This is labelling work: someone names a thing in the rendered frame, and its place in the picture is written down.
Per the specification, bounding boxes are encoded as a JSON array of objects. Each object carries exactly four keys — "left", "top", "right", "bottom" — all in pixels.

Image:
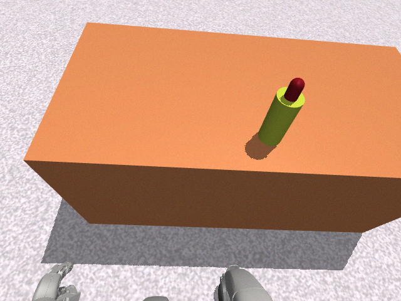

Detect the bottle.
[{"left": 258, "top": 78, "right": 305, "bottom": 146}]

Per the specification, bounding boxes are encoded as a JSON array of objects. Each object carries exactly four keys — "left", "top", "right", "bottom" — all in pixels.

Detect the left robot hand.
[{"left": 32, "top": 262, "right": 81, "bottom": 301}]

